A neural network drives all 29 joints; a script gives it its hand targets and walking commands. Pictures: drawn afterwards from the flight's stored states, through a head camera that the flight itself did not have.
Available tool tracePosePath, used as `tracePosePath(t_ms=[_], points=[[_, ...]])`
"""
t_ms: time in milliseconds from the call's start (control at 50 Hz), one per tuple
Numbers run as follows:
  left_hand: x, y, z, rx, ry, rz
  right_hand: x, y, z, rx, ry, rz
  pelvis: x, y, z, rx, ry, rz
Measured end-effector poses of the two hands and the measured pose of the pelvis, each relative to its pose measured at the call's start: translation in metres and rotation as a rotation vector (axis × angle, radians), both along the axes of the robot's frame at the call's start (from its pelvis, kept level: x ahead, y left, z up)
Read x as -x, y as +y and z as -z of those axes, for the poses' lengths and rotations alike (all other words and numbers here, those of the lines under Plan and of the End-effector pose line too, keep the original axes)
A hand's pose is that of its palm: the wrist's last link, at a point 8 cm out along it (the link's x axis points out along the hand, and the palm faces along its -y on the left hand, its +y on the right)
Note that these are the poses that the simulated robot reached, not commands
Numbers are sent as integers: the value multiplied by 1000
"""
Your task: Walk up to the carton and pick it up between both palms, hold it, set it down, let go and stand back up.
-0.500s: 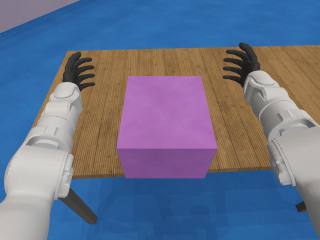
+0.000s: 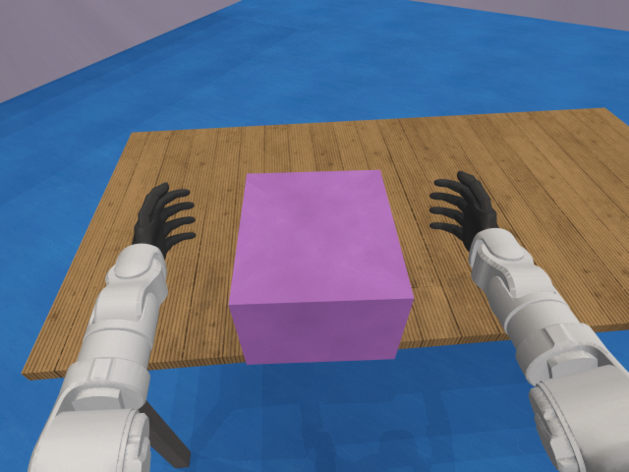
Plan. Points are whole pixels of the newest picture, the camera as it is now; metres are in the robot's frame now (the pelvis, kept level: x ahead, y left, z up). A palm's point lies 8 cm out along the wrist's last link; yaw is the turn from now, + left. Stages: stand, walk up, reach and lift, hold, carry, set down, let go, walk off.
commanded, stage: set down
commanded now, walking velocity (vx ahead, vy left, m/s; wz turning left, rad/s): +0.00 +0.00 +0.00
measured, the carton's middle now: (317, 261) +0.45 +0.05 +0.01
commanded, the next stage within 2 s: none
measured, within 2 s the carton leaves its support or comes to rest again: neither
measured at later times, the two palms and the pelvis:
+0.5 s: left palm (150, 296) +0.33 +0.25 +0.08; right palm (474, 278) +0.37 -0.16 +0.08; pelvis +0.01 +0.00 +0.00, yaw +1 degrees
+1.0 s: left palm (148, 368) +0.26 +0.25 +0.03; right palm (492, 359) +0.28 -0.18 +0.04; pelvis +0.01 +0.01 +0.00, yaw +0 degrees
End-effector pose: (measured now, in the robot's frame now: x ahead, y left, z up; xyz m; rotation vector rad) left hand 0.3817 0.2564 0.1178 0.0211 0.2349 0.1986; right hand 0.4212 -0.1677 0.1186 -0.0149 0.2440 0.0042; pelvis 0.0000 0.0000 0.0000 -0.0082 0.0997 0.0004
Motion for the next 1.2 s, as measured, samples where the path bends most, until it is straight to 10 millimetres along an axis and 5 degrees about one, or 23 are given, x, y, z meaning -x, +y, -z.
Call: tracePosePath(t_ms=[180, 380, 660, 1200], points=[[29, 3, 20, 5, 11, -10, 27, 2, 19, -7, -1, 5, -4, -1, -1, -3, -68, -13], [30, -3, 29, 8, 10, 0, 25, 16, 26, -18, -14, -45, -5, 0, -2, -4, -52, -15], [86, -4, 66, 20, 44, -27, 87, -10, 60, -28, -14, 6, -12, 3, -3, -8, -97, -9], [153, -11, 109, 10, 110, -36, 166, -16, 100, 1, 65, 23, -13, 8, -3, -13, -131, 6]])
